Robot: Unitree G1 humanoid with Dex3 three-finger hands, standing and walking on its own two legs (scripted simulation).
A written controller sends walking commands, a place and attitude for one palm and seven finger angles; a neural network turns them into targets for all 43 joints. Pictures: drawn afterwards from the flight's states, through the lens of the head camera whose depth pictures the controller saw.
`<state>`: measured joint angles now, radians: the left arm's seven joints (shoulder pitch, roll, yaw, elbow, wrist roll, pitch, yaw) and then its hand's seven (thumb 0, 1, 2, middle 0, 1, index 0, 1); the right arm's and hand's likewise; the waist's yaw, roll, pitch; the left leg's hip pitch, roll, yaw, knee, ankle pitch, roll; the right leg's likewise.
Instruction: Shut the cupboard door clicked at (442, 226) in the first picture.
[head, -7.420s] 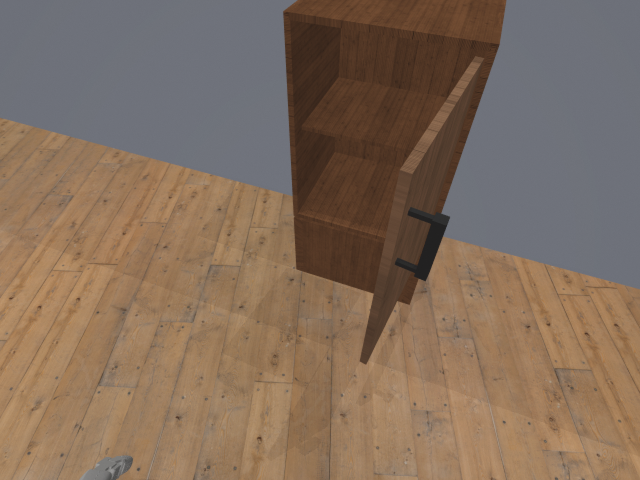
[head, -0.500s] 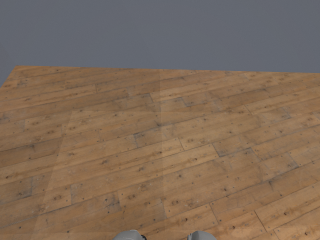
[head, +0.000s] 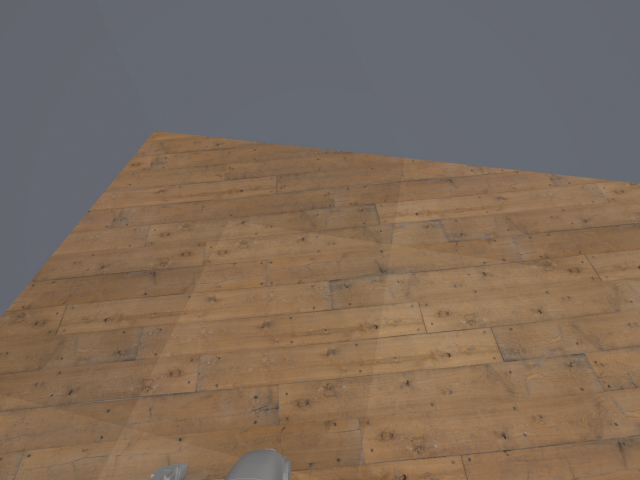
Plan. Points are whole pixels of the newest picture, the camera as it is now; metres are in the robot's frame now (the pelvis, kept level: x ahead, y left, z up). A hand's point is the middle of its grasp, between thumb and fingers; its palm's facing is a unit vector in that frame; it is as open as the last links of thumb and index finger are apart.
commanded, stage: walk to a spot facing it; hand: left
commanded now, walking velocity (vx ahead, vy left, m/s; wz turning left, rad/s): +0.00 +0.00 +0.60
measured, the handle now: out of the picture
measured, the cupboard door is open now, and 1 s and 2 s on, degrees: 82 82 82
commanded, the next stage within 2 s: none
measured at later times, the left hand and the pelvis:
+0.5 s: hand out of the picture +0.03 +0.28 -0.17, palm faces +0.33 -0.91 -0.25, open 7.4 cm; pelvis +0.01 +0.04 +0.00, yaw +18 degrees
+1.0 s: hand out of the picture -0.05 +0.21 -0.16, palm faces +0.57 -0.77 -0.27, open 7.4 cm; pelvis +0.01 +0.01 +0.00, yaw +36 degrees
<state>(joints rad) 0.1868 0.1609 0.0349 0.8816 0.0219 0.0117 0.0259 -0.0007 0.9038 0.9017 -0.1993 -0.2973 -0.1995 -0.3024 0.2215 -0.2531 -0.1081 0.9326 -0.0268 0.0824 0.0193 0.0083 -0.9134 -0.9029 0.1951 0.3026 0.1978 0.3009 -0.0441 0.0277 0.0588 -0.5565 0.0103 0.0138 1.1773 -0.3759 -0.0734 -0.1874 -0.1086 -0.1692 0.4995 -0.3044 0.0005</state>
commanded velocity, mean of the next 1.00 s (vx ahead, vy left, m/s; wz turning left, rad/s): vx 0.00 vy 0.00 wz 0.60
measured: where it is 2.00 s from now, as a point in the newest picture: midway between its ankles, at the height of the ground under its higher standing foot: outside the picture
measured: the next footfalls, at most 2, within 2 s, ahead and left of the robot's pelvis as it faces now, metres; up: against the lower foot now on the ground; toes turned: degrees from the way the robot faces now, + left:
left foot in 0.22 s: +0.03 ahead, +0.15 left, +0.00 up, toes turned +15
right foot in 0.68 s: +0.10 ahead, -0.08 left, +0.00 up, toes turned +21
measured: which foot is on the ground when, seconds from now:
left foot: up 0.00-0.20, down 0.22-0.68, up 0.70-1.00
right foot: down 0.00-0.22, up 0.24-0.66, down 0.68-1.00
